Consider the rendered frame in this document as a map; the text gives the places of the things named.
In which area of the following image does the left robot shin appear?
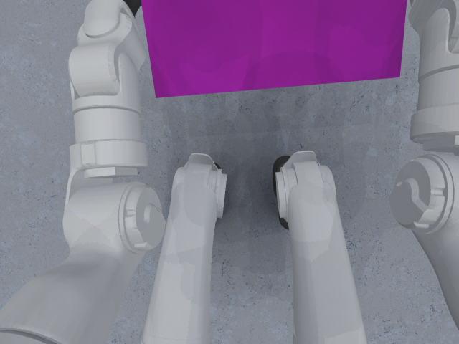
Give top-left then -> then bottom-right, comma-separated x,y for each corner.
171,153 -> 218,196

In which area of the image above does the robot right forearm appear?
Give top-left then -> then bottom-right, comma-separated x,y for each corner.
408,0 -> 459,156

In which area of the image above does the robot left forearm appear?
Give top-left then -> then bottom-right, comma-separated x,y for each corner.
62,0 -> 148,235

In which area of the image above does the right robot thigh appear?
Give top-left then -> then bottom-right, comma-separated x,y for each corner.
275,161 -> 369,344

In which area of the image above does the left robot upper arm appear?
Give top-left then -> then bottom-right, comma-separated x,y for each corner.
0,182 -> 166,344

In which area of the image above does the robot left hand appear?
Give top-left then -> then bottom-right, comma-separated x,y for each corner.
124,0 -> 141,19

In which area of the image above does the carton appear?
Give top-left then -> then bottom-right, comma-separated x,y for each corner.
141,0 -> 407,98

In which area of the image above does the right robot upper arm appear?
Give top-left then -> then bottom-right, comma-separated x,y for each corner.
389,154 -> 459,330

